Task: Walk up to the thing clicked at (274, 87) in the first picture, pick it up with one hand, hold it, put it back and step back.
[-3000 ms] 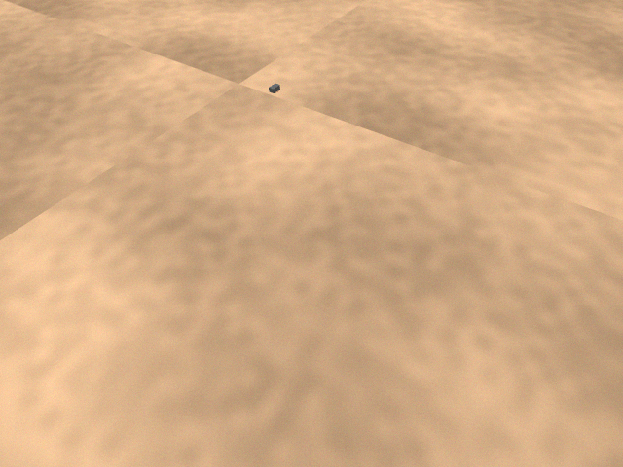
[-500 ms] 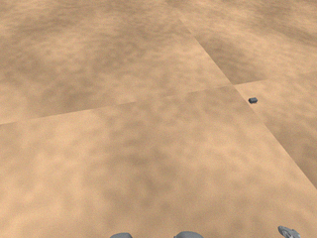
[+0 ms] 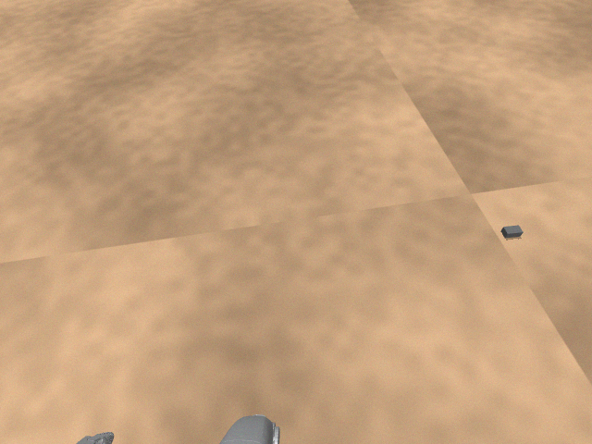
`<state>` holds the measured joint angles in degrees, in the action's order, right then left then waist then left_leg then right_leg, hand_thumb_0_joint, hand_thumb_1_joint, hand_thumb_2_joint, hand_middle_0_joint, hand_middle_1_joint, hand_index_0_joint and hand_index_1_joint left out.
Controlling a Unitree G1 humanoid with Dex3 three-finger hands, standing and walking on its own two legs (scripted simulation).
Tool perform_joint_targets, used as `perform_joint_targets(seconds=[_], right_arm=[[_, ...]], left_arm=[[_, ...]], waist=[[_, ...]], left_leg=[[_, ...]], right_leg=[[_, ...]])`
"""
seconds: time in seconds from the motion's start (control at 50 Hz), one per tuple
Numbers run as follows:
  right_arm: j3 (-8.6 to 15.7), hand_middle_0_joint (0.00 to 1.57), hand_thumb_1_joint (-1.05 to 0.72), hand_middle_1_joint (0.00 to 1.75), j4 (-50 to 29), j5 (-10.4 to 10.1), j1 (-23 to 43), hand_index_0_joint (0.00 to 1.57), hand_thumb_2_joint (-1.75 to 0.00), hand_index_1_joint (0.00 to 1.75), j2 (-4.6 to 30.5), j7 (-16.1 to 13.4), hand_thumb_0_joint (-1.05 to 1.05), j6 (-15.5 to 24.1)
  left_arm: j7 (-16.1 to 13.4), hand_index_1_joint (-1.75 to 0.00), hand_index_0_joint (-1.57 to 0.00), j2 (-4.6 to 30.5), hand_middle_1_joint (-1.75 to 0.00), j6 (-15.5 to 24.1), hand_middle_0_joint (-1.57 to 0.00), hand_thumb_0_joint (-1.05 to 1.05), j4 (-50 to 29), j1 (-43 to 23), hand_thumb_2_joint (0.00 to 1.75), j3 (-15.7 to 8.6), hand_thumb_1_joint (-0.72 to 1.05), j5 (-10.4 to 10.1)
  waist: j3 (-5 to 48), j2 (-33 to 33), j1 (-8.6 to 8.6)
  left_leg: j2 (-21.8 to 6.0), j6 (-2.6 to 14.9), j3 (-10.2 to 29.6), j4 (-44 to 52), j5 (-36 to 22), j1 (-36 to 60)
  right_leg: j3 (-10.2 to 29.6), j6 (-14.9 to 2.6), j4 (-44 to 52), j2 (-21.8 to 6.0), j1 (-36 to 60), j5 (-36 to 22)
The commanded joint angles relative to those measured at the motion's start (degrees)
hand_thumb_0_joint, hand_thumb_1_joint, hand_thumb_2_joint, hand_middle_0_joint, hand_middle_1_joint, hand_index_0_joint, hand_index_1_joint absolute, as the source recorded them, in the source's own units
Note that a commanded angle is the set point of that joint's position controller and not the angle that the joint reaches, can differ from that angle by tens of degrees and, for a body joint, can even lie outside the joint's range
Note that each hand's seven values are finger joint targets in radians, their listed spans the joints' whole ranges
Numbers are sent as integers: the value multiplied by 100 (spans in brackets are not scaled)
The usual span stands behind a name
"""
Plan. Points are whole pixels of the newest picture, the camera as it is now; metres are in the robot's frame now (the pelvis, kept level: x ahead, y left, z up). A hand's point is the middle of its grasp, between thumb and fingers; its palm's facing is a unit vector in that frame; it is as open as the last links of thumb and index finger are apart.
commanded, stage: walk up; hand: left
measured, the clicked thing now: (511, 231) +1.03 -0.79 -0.76
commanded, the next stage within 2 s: none
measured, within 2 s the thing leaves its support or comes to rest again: neither
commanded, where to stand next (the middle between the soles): +0.71 -1.07 m, yaw +13 degrees
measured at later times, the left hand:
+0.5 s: hand (265, 377) +0.25 +0.10 -0.17, palm faces +0.01 -0.96 -0.28, open 7.4 cm
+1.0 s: hand (382, 358) +0.30 -0.11 -0.18, palm faces +0.14 -0.94 -0.31, open 7.4 cm
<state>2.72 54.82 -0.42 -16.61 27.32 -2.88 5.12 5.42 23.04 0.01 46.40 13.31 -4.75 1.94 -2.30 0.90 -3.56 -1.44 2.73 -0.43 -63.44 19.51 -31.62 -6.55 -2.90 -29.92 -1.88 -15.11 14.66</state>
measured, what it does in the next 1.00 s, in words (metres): steps to the right: left foot, then right foot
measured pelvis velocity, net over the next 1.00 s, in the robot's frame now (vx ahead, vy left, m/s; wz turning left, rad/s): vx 0.29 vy -0.39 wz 0.15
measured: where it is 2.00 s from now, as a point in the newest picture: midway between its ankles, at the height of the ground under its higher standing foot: (560, 356)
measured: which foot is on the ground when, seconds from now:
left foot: up 0.00-0.18, down 0.20-0.60, up 0.62-0.94, down 0.96-1.00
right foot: down 0.00-0.22, up 0.24-0.58, down 0.60-0.96, up 0.98-1.00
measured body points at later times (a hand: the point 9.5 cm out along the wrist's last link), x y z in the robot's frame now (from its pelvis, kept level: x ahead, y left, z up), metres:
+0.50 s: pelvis +0.16 -0.19 -0.02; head +0.17 -0.13 +0.43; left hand +0.25 +0.15 -0.15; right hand +0.22 -0.54 -0.08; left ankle +0.17 +0.01 -0.74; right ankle +0.26 -0.39 -0.69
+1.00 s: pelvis +0.29 -0.39 -0.03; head +0.30 -0.34 +0.42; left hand +0.29 -0.06 -0.16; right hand +0.41 -0.70 -0.11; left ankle +0.37 -0.29 -0.74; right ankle +0.28 -0.45 -0.72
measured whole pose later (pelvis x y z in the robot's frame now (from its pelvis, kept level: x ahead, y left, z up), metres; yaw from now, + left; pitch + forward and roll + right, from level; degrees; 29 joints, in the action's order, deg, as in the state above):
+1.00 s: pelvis +0.29 -0.39 -0.03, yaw +9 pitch -2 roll +1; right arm 1.2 51.6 1.1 -18.7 22.0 -4.6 6.4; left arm 4.3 25.3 -4.5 43.8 17.8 -5.1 3.0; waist -4.5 -6.1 -3.6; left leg 1.4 4.2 -6.8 -39.1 11.9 -25.0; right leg -4.1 -3.5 -51.0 2.2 -19.8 25.6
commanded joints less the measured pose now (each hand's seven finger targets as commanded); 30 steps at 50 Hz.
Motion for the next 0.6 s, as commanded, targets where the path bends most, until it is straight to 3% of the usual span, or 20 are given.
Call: perform_joint_targets(seconds=[0.0,0.06,0.1,0.12,0.16,0.18,0.2,0.22,0.24,0.26,0.3,0.32,0.36,0.4,0.44,0.48,0.52,0.54,0.56,0.58], right_arm=[[206,20,-90,30,-240,54,-385,20,-90,30,974,-12,0,66],[157,20,-90,30,-425,-9,-325,20,-90,30,892,-28,0,68],[186,20,-90,30,-464,-33,-490,20,-90,30,829,-59,0,60],[215,20,-90,30,-444,-34,-768,20,-90,30,819,-91,0,65],[363,20,-90,30,-348,7,-1510,20,-90,30,1046,-194,0,50],[475,20,-90,30,-336,63,-1892,20,-90,30,1313,-258,0,45],[604,20,-90,30,-448,141,-2148,20,-90,30,1656,-336,0,44],[660,20,-90,30,-706,27,-1831,20,-90,30,1835,-411,0,35],[724,20,-90,30,-838,-145,-1240,20,-90,30,2026,-463,0,41],[616,20,-90,30,-877,-108,-733,20,-90,30,1713,-464,0,62],[415,20,-90,30,-926,-8,-480,20,-90,30,1320,-425,0,119],[413,20,-90,30,-883,-6,-467,20,-90,30,1421,-359,0,150],[463,20,-90,30,-852,57,-130,20,-90,30,1562,-262,0,224],[527,20,-90,30,-876,154,94,20,-90,30,1715,-203,0,251],[585,20,-90,30,-806,219,-49,20,-90,30,1871,-150,0,259],[632,20,-90,30,-748,247,-15,20,-90,30,2039,-122,0,243],[642,20,-90,30,-733,264,292,20,-90,30,2063,-118,0,163],[641,20,-90,30,-735,259,466,20,-90,30,2011,-128,0,101],[584,20,-90,30,-714,288,496,20,-90,30,1762,-157,0,36],[438,20,-90,30,-667,292,274,20,-90,30,1256,-194,0,-37]], left_arm=[[-88,-30,-20,1186,-30,179,-20,0,-580,-108,90,-392,90,41],[-72,-30,-20,1187,-30,108,-20,0,-763,-16,90,-361,90,100],[-63,-30,-20,1187,-30,42,-20,0,-852,34,90,-326,90,119],[-60,-30,-20,1203,-30,11,-20,0,-935,-65,90,-334,90,110],[-65,-30,-20,1175,-30,22,-20,0,-1063,-52,90,-280,90,87],[-95,-30,-20,1007,-30,43,-20,0,-1120,102,90,-247,90,90],[-115,-30,-20,747,-30,23,-20,0,-1185,404,90,-225,90,103],[-126,-30,-20,1270,-30,-95,-20,0,-1114,482,90,-335,90,160],[-138,-30,-20,1812,-30,-171,-20,0,-1094,503,90,-450,90,150],[-123,-30,-20,1855,-30,-181,-20,0,-1035,301,90,-434,90,142],[-67,-30,-20,1648,-30,-186,-20,0,-931,96,90,-509,90,75],[-23,-30,-20,1585,-30,-224,-20,0,-855,253,90,-542,90,74],[104,-30,-20,1442,-30,-296,-20,0,-810,470,90,-533,90,91],[210,-30,-20,1283,-30,-326,-20,0,-809,389,90,-511,90,21],[271,-30,-20,1224,-30,-340,-20,0,-837,121,90,-507,90,27],[302,-30,-20,1258,-30,-345,-20,0,-837,-49,90,-550,90,16],[260,-30,-20,1299,-30,-330,-20,0,-636,327,90,-605,90,8],[221,-30,-20,1313,-30,-326,-20,0,-442,738,90,-649,90,18],[167,-30,-20,1419,-30,-300,-20,0,-226,1176,90,-713,90,53],[95,-30,-20,1706,-30,-250,-20,0,-36,1683,90,-814,90,145]], waist=[[-178,-1121,19],[-40,-1082,-34],[84,-917,29],[185,-784,212],[463,-331,647],[700,180,870],[1062,1263,912],[996,226,786],[777,269,693],[446,-233,569],[143,-427,452],[-36,-96,340],[-267,442,123],[-388,1008,112],[-279,1281,279],[-37,1419,320],[296,1375,69],[412,1111,-188],[551,454,-414],[731,-823,-707]], left_leg=[[7,-106,-59,1259,-305,-402],[-47,-71,-440,2100,-816,194],[-14,5,-477,2323,-1025,904],[73,52,-505,2649,-1178,1412],[27,285,-363,3102,-1638,3058],[-444,574,410,3294,-1274,3965],[-2050,1220,2905,3701,-887,4874],[-2898,1667,4353,4341,307,4108],[-3377,2030,4771,4604,638,3850],[-3021,1842,4040,4631,486,3194],[-2007,1288,2185,4353,-514,1956],[-1797,1191,1647,4317,-424,1476],[-1515,1040,1072,4396,284,768],[-1257,872,556,4492,705,546],[-1120,839,372,4514,898,595],[-1164,744,399,4463,1051,455],[-1211,664,299,3965,788,316],[-1143,585,91,3476,913,114],[-870,475,-235,2441,910,-5],[-453,299,-728,872,1207,-604]], right_leg=[[971,-706,1473,-911,558,-916],[879,-587,1252,-1070,635,-1737],[813,-505,955,-1130,407,-1798],[695,-455,509,-1042,262,-2201],[287,-42,-852,-648,-714,-2650],[139,227,-1911,-340,-1495,-1966],[253,503,-3495,243,-2819,1591],[1150,646,-4316,157,-2981,1863],[1573,643,-5092,-144,-3202,1762],[1647,601,-4976,-331,-3131,1410],[1685,560,-4482,-347,-2302,898],[1546,550,-4355,-398,-2064,773],[1384,428,-3909,-530,-1777,431],[1203,410,-2839,-629,-1597,316],[920,437,-2146,-595,-1460,357],[724,377,-1700,-587,-861,248],[439,320,-1346,-455,-108,144],[167,337,-1038,-296,421,-113],[20,387,-650,-61,817,153],[198,295,-185,-26,1482,537]])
